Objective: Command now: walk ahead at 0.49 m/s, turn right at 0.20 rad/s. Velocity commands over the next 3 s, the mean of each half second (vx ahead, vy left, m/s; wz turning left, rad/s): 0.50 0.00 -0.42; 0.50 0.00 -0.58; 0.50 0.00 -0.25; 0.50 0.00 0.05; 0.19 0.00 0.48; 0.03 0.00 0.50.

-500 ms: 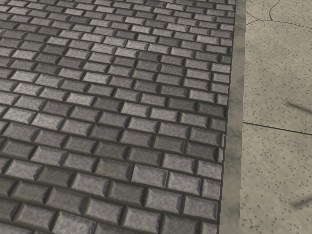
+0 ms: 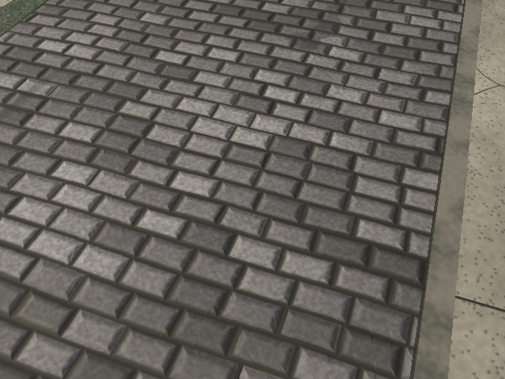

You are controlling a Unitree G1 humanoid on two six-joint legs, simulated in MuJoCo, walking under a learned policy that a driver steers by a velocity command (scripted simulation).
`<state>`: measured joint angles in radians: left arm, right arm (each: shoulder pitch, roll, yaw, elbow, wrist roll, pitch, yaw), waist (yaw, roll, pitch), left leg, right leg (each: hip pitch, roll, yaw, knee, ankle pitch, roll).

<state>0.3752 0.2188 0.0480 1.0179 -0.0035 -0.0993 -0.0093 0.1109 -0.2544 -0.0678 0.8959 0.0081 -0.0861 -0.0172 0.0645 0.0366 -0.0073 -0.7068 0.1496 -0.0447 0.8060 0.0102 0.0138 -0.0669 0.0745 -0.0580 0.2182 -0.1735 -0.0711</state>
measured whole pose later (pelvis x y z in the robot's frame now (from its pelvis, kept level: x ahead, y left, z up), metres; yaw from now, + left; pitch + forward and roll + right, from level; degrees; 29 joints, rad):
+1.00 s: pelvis +0.52 -0.11 +0.00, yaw -33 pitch +2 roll +1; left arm 0.33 0.25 0.08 0.78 -0.02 -0.06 -0.01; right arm 0.07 -0.29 -0.07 0.78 -0.01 -0.11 -0.01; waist 0.05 0.03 0.03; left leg -0.67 0.11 -0.07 0.89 -0.15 -0.04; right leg -0.19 0.11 0.06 0.35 -0.18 -0.10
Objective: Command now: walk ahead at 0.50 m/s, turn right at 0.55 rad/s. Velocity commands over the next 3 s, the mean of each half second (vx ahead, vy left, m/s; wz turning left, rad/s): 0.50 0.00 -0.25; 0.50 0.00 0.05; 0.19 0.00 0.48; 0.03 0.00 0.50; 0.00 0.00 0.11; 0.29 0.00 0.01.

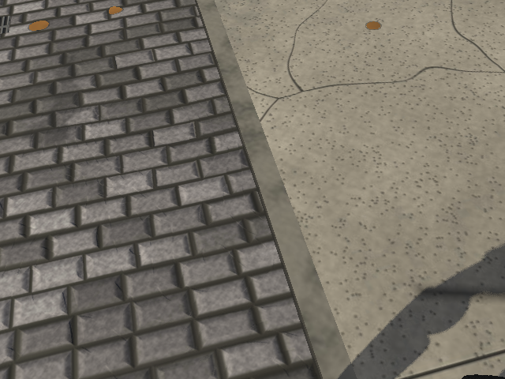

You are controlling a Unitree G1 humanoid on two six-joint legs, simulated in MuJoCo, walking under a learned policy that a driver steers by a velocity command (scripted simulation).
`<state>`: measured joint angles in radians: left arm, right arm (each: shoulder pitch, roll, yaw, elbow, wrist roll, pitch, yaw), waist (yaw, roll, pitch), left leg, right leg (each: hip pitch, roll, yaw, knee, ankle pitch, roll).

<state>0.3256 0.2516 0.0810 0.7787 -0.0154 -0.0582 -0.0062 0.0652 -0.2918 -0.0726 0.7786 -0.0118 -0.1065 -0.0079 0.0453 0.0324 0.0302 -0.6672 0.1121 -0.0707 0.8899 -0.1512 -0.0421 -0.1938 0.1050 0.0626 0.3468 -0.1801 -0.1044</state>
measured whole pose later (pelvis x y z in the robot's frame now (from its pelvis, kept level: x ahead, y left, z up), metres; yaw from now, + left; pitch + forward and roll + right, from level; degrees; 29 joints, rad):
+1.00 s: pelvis +0.55 -0.04 +0.00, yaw -3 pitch +1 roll -1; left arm 0.30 0.26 0.06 0.81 0.01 -0.10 -0.02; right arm 0.21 -0.31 -0.06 0.81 0.03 -0.05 0.00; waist 0.03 0.06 0.01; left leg -0.65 0.10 -0.07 1.05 -0.22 0.00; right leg -0.16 0.04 -0.10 0.30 -0.17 -0.06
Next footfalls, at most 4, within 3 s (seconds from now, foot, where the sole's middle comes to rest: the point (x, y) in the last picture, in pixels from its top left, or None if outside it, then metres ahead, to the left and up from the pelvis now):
0.24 left None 0.33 0.14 -0.78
0.76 right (338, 336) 0.58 -0.14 -0.78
1.26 left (259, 253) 0.84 0.09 -0.78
1.72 right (330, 244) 0.87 -0.13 -0.78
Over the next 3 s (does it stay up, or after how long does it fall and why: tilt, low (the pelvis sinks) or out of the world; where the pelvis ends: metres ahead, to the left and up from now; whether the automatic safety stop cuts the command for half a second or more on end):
stays up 0.89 0.00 0.00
